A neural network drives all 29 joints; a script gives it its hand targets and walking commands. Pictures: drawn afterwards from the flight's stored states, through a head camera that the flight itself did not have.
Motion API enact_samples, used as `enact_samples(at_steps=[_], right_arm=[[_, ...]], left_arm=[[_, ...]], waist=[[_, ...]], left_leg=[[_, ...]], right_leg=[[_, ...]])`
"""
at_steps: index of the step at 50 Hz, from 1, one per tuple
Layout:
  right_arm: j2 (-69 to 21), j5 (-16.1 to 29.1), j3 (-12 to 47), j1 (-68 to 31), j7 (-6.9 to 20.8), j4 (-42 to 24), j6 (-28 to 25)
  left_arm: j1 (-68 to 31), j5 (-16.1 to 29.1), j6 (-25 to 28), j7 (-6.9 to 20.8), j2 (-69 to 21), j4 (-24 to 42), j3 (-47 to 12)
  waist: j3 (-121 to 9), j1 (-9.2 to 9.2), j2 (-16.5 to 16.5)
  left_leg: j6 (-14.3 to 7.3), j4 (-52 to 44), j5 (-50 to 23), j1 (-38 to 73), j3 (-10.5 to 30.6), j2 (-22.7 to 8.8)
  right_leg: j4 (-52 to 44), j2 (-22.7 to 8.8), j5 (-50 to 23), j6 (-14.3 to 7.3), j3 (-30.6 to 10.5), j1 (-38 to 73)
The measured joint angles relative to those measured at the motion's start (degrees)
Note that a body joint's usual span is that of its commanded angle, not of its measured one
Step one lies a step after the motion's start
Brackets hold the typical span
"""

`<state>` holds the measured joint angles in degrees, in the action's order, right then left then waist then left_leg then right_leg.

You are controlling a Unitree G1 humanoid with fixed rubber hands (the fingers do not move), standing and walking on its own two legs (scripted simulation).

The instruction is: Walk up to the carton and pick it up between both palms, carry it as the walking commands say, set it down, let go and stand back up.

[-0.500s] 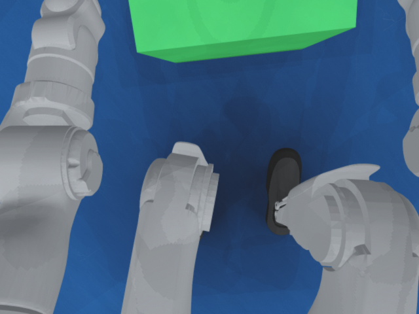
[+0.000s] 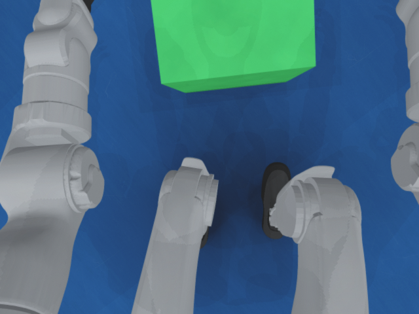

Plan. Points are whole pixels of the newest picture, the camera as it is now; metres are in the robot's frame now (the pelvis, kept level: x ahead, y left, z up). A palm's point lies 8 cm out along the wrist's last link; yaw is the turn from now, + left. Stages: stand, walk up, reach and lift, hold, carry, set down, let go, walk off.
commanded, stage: set down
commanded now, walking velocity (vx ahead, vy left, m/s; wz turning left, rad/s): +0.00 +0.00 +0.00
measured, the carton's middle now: (229, 10) +0.60 +0.04 -0.31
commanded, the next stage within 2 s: let go in 0.90 s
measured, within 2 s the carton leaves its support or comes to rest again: neither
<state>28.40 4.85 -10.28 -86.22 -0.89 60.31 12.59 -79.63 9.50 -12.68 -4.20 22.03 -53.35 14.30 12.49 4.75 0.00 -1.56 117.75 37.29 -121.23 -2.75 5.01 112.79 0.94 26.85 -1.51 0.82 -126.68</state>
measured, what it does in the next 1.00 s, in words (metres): rises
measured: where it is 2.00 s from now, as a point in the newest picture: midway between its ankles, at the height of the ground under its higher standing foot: (235, 218)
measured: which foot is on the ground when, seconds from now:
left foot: down 0.00-1.00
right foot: down 0.00-1.00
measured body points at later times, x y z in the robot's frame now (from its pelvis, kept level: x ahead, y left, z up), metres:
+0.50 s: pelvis +0.01 +0.00 +0.14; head +0.36 -0.01 +0.43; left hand +0.56 +0.26 +0.05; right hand +0.61 -0.20 +0.04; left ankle +0.08 +0.10 -0.39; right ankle +0.13 -0.11 -0.39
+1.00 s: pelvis +0.04 +0.00 +0.25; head +0.36 -0.01 +0.57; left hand +0.56 +0.25 +0.15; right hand +0.60 -0.20 +0.14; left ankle +0.08 +0.10 -0.39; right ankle +0.13 -0.11 -0.39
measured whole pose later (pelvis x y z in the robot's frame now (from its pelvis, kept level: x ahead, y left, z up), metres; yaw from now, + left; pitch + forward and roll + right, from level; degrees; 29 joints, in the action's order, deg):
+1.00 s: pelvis +0.04 +0.00 +0.25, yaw -1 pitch +44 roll +1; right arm 21.8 -5.4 -18.7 -73.1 3.1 57.2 13.2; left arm -66.1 -0.4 -11.6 3.4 17.2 -51.0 22.4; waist 0.6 5.6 1.2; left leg -1.0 57.7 19.2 -82.3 0.6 4.3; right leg 54.0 2.0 11.6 -1.1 -1.3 -86.2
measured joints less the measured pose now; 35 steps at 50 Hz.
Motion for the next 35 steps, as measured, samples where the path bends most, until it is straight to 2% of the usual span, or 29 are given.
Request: enact_samples(at_steps=[15, 35], right_arm=[[-0.1, -1.0, -1.7, 4.4, 1.9, -5.0, 3.6], [-2.4, -3.8, -3.7, 8.2, 3.8, -4.8, 3.0]], left_arm=[[4.7, -0.2, -3.1, 3.1, 0.5, 4.7, 2.3], [9.1, -2.0, -1.8, 6.5, -0.1, 4.3, 4.3]], waist=[[-7.1, 0.29, 0.2], [-9.8, 0.77, 0.8]], left_leg=[[0.4, -17.7, -4.3, 8.7, 1.4, -0.1], [0.8, -44.5, -13.1, 27.7, 3.0, -0.3]], right_leg=[[-17.1, 0.7, -3.0, 0.2, -0.6, 9.4], [-43.3, 0.9, -10.5, 0.1, -1.4, 29.1]])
